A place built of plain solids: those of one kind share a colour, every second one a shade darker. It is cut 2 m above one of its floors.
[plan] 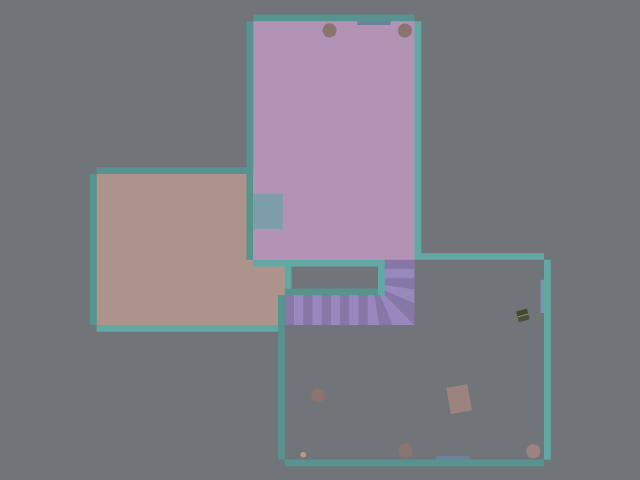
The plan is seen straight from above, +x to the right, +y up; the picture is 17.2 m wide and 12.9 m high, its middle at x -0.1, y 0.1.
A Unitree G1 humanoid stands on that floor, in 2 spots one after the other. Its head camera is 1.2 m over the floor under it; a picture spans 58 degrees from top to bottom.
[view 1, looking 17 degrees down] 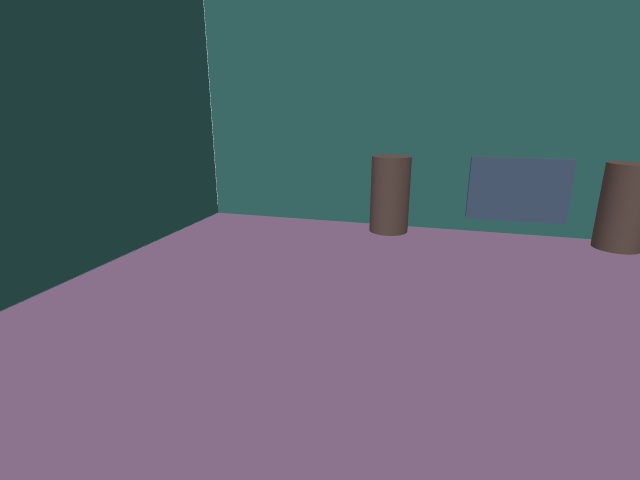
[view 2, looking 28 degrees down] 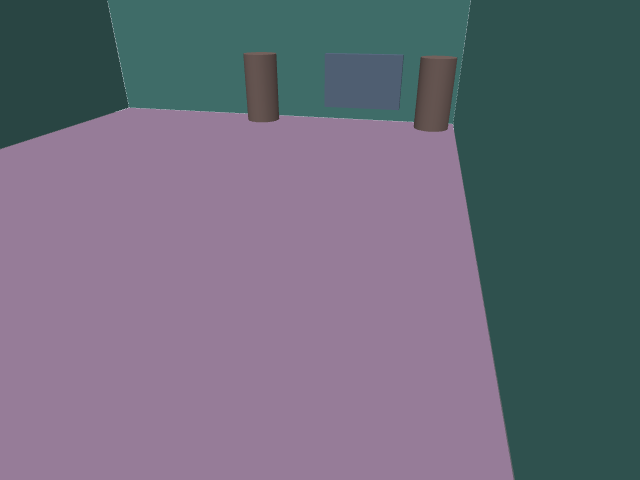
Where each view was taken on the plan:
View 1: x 0.66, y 1.46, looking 106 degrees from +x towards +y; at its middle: floor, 4.10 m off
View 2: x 2.07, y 0.57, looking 103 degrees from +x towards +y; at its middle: floor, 2.56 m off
